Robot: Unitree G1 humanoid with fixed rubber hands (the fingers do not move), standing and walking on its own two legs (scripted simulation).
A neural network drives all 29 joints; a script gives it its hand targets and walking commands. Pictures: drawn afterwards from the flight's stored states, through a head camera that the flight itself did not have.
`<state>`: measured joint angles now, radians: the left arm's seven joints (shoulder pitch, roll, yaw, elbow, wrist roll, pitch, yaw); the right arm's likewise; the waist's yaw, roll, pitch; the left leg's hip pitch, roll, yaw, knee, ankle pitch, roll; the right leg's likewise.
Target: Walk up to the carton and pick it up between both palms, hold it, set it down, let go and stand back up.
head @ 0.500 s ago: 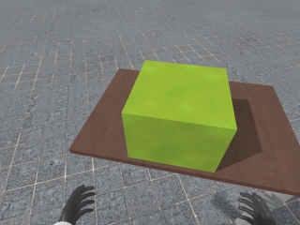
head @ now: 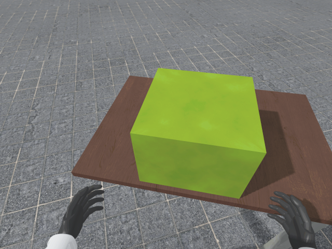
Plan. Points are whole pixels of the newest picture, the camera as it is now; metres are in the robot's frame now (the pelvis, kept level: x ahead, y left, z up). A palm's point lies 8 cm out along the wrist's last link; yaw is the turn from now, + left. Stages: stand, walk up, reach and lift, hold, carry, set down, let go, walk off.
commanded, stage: reach and lift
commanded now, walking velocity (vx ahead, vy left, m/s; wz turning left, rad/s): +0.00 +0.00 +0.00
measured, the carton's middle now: (196, 129) +0.47 -0.04 +0.03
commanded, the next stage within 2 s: none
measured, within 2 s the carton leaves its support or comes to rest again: neither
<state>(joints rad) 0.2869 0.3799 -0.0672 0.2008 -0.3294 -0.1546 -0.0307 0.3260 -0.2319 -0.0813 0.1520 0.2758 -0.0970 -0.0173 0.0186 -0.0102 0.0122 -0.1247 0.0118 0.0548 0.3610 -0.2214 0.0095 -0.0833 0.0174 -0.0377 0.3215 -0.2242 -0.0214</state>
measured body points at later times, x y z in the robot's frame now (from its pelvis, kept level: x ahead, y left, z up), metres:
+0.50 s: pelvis -0.01 +0.00 +0.00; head -0.01 +0.01 +0.45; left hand +0.29 +0.23 +0.06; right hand +0.26 -0.26 +0.07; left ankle -0.02 +0.11 -0.75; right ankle -0.03 -0.10 -0.75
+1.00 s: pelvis -0.02 +0.00 +0.00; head +0.00 +0.01 +0.45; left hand +0.37 +0.23 +0.12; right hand +0.33 -0.27 +0.11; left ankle -0.02 +0.11 -0.75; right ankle -0.03 -0.11 -0.75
